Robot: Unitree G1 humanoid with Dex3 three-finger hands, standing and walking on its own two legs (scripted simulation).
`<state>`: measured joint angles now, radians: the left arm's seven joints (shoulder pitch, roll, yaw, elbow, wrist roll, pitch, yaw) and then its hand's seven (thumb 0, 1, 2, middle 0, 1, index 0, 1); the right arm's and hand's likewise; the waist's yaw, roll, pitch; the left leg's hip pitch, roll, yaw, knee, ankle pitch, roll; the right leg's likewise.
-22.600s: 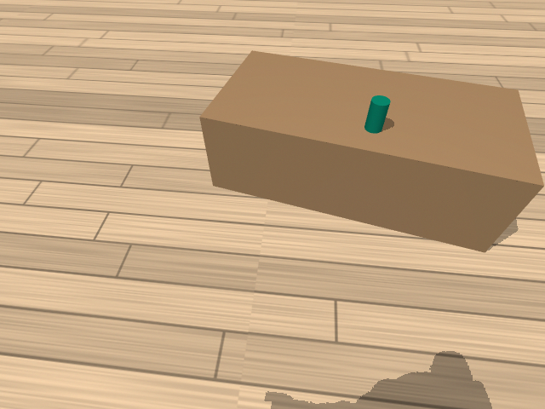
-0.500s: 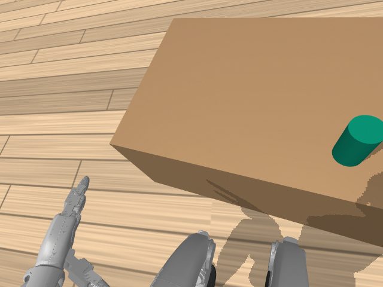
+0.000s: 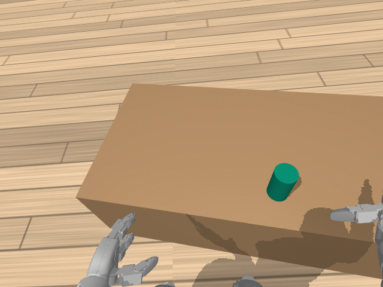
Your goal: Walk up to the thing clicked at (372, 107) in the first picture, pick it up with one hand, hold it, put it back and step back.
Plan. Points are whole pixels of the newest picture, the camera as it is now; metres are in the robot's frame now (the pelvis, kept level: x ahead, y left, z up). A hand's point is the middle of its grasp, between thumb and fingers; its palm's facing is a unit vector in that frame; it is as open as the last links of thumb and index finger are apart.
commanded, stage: home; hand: right
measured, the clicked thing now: (281, 183) +0.48 -0.21 -0.22
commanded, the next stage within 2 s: none
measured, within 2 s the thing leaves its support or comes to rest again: neither
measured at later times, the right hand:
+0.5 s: hand out of the picture +0.17 -0.15 -0.04, palm faces +0.15 +0.96 -0.23, open 17.6 cm
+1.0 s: hand out of the picture +0.17 -0.14 -0.04, palm faces +0.14 +0.95 -0.27, open 17.6 cm
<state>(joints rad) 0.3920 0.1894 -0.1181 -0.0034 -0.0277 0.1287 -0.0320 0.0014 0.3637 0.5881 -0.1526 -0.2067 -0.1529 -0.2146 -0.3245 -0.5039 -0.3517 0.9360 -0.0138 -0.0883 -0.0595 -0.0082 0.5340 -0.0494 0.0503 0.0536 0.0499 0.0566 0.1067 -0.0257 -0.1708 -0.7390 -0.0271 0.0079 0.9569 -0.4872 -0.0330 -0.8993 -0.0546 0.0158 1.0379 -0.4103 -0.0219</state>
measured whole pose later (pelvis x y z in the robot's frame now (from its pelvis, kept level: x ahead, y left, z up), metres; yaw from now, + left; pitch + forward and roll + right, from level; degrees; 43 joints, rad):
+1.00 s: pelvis +0.00 +0.04 +0.02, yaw -2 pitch +6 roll +1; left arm 0.28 0.23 -0.01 0.48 -0.04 -0.04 0.14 0.02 0.90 0.90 -0.20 -0.30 -0.20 -0.31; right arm 0.45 -0.21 0.02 0.09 0.04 0.12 -0.14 -0.01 0.57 -0.03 0.05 0.05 0.05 0.05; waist 0.03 -0.03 -0.08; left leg -0.52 -0.03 0.02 0.91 -0.50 0.01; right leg -0.64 -0.05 0.03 0.91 -0.38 0.03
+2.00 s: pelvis +0.01 +0.03 +0.02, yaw -1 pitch +7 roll +1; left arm 0.27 0.22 -0.02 0.51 -0.02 -0.10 0.16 0.02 0.90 0.90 -0.20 -0.30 -0.20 -0.31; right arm 0.45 -0.21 0.02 0.04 0.03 0.21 -0.14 -0.01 0.56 -0.03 0.05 0.05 0.05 0.05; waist 0.02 -0.03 -0.08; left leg -0.51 -0.02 0.01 0.90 -0.50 0.00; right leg -0.64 -0.05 0.01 0.92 -0.39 0.02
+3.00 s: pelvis +0.02 +0.02 +0.05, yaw -1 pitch -1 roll +0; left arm 0.18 0.33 0.02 0.97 0.03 -0.01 0.00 0.01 0.91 0.90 -0.20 -0.30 -0.20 -0.30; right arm 0.25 -0.34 -0.02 0.88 -0.04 -0.01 -0.02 0.00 -0.28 -0.72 0.19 0.28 0.19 0.28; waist 0.00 0.00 0.04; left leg -0.22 0.02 -0.03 0.63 -0.39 -0.02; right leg -0.33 -0.02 -0.04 0.65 -0.30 -0.01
